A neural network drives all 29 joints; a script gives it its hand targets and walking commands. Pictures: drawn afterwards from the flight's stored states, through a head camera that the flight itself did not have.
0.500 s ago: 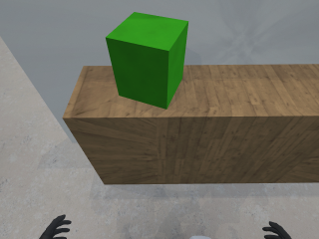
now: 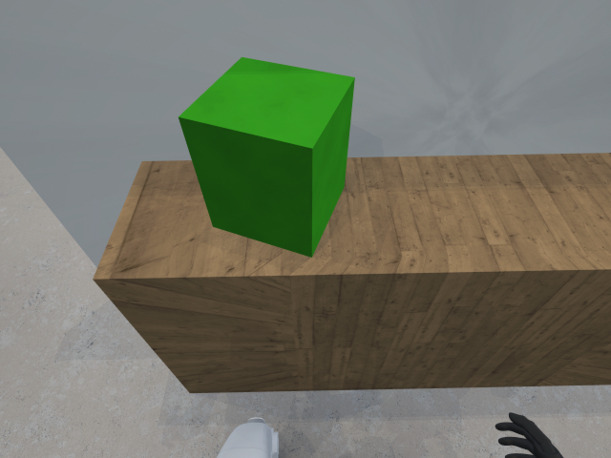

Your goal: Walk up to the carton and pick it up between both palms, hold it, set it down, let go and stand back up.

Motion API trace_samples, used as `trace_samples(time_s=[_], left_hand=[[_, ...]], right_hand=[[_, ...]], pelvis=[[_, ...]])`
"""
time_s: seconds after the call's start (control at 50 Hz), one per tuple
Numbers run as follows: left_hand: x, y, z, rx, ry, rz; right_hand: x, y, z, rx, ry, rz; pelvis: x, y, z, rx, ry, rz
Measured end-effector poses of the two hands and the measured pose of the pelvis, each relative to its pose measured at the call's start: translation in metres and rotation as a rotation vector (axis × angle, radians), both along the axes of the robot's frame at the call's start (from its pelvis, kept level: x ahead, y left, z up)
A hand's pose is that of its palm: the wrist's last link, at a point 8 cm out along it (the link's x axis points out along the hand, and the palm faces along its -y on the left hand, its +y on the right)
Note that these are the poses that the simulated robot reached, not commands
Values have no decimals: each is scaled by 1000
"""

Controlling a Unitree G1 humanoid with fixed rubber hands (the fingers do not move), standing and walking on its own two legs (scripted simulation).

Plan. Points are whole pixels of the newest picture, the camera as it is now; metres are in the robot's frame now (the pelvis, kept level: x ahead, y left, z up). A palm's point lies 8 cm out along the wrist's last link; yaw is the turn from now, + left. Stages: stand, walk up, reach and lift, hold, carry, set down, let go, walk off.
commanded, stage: walk up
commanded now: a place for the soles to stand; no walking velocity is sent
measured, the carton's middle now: (277, 158) +0.58 +0.07 +0.04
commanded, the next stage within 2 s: stand in 1.88 s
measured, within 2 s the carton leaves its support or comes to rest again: neither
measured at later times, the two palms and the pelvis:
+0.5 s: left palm (79, 405) +0.20 +0.35 -0.10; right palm (522, 456) +0.14 -0.27 -0.10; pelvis +0.10 +0.04 +0.00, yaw +2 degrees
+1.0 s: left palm (88, 399) +0.21 +0.34 -0.10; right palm (504, 410) +0.20 -0.27 -0.11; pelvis +0.10 +0.03 -0.01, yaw +1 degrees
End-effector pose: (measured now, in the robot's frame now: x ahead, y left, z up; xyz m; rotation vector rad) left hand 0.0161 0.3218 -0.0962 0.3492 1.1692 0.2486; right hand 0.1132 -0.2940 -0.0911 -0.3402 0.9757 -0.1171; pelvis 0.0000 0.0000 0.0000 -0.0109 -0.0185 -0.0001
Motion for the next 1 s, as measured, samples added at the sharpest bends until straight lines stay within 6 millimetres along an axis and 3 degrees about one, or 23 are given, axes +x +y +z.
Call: trace_samples(time_s=[0.1, 0.14, 0.22, 0.32, 0.5, 0.58, 0.68, 0.9, 1.0], left_hand=[[58, 24, -19, -30, -81, -19], [86, 30, -24, -44, -127, -26], [135, 36, -13, -62, -197, -57], [170, 39, -4, -74, -213, -59], [187, 29, 0, -20, -136, -44], [181, 16, -4, 18, -96, -48], [175, 7, 4, 32, -85, -58], [190, 17, 0, -2, -137, -79], [195, 20, -1, -14, -138, -79]], right_hand=[[25, 23, -3, -32, 0, -3], [21, 31, -7, -46, 33, -4], [6, 37, 3, -67, 94, -34], [-2, 39, 8, -84, 154, -54], [25, 27, -12, -58, 207, -35], [53, 17, -30, -29, 170, -28], [79, 13, -28, -13, 110, -13], [72, 24, -21, -37, 102, -24], [82, 28, -17, -42, 86, -20]], pelvis=[[30, 27, -13, -32, -7, 2], [40, 37, -16, -21, -22, 17], [60, 47, -6, -37, -37, 12], [82, 51, 1, -39, -55, 15], [104, 35, -4, 12, -9, 29], [106, 20, -12, 25, 4, 24], [103, 12, -7, 35, 3, 27], [96, 27, -8, 13, -10, 24], [101, 31, -7, 9, -6, 25]])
